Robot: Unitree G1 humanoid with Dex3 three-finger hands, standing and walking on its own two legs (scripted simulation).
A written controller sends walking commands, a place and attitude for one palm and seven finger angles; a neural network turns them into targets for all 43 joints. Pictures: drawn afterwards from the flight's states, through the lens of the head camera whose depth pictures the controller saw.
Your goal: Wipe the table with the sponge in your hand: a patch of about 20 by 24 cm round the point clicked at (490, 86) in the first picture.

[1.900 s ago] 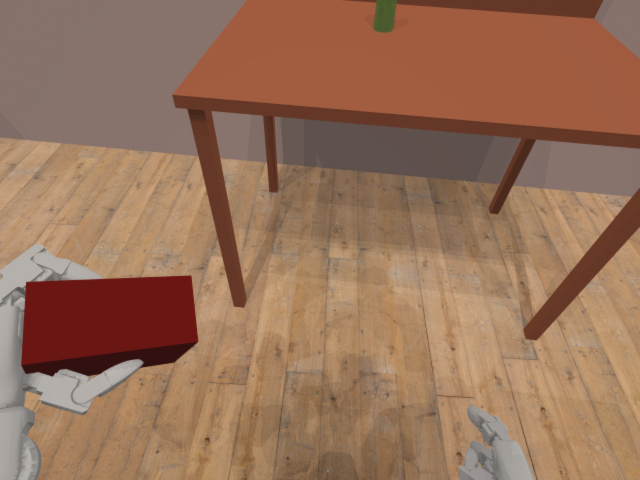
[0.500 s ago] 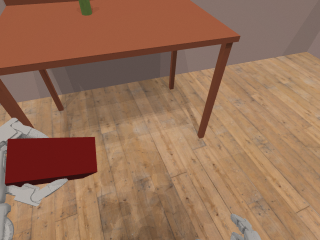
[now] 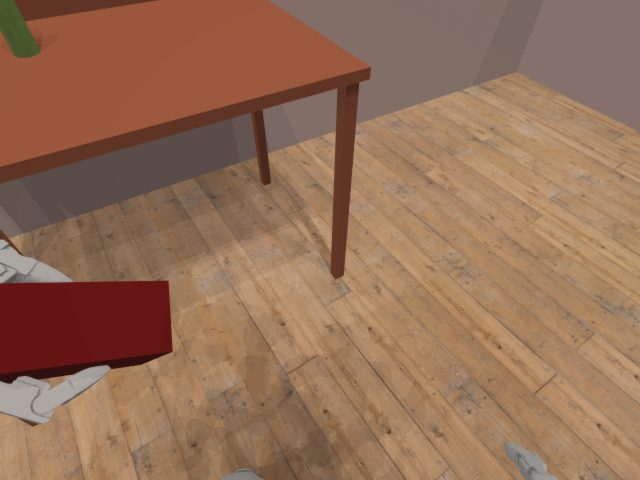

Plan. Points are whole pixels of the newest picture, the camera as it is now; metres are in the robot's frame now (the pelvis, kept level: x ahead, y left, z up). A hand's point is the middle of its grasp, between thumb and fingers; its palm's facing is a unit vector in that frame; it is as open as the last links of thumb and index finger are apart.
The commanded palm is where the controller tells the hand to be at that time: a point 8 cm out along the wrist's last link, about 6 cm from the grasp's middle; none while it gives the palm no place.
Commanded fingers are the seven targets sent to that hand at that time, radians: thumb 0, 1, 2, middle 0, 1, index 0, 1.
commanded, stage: walk to a spot facing it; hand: left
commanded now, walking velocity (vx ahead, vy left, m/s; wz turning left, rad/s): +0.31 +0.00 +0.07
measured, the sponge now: (106, 329) +0.22 +0.21 +0.16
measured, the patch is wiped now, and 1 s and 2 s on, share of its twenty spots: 0.00 0.00 0.00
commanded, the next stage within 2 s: take the last steps up to it in 0.12 s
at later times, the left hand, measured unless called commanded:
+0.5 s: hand (131, 213) +0.36 +0.23 +0.17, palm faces +0.39 -0.77 -0.51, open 10.2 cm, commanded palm +0.31 +0.27 +0.18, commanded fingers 0.00 0.10 1.30 -1.20 -1.60 -1.20 -1.60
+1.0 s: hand (157, 160) +0.46 +0.23 +0.18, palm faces +0.49 -0.76 -0.43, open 10.2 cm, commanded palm +0.41 +0.26 +0.18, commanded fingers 0.00 0.10 1.30 -1.20 -1.60 -1.20 -1.60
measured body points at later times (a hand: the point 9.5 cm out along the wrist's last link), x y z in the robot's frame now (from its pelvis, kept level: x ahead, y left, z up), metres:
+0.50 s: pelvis +0.15 -0.01 -0.01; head +0.17 -0.03 +0.44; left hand +0.33 +0.27 +0.20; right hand +0.30 -0.20 -0.12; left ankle +0.09 +0.14 -0.74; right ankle +0.22 -0.12 -0.73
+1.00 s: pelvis +0.27 -0.03 -0.01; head +0.29 -0.03 +0.44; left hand +0.42 +0.27 +0.20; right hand +0.45 -0.27 -0.09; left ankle +0.31 +0.10 -0.73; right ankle +0.23 -0.11 -0.74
